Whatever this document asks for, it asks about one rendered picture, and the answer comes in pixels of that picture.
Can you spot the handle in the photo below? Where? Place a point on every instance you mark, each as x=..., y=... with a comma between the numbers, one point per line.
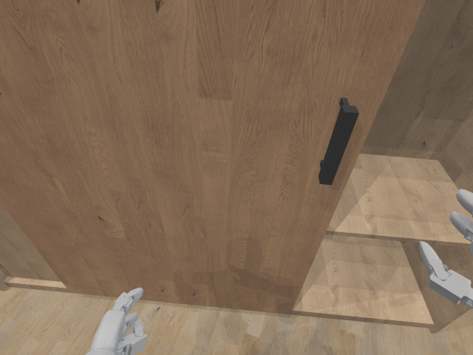
x=341, y=134

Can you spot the wardrobe door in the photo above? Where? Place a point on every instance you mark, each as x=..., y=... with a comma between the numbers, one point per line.
x=175, y=145
x=18, y=256

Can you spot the robot right hand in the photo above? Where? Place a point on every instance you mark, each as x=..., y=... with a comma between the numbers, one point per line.
x=450, y=284

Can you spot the robot left hand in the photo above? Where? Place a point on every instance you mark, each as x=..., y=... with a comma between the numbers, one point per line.
x=111, y=333

